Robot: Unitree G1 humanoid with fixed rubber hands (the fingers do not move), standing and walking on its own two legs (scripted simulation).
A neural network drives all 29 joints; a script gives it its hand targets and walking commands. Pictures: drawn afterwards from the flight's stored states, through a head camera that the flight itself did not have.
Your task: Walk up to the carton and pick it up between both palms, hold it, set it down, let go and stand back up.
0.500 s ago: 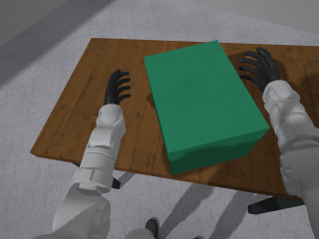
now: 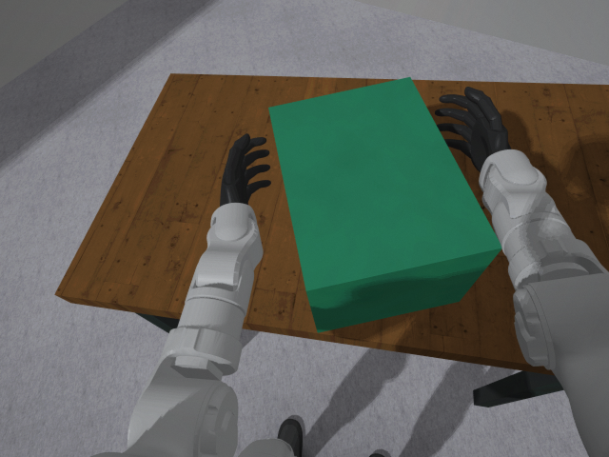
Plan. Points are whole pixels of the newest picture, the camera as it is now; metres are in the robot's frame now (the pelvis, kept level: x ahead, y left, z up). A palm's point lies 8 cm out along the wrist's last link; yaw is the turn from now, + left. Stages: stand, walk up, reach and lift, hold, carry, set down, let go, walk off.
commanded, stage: reach and lift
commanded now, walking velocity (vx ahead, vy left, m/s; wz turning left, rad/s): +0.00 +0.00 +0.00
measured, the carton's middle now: (364, 204) +0.43 +0.00 +0.03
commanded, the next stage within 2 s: none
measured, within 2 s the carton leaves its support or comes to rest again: neither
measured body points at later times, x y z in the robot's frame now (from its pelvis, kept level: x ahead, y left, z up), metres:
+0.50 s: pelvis +0.00 +0.00 +0.00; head +0.09 -0.03 +0.44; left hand +0.40 +0.16 +0.08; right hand +0.50 -0.13 +0.08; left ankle +0.03 +0.15 -0.74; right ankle -0.02 -0.09 -0.74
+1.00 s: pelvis +0.00 +0.00 +0.00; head +0.07 -0.02 +0.44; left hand +0.39 +0.16 +0.08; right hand +0.49 -0.13 +0.09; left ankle +0.03 +0.15 -0.74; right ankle -0.02 -0.09 -0.74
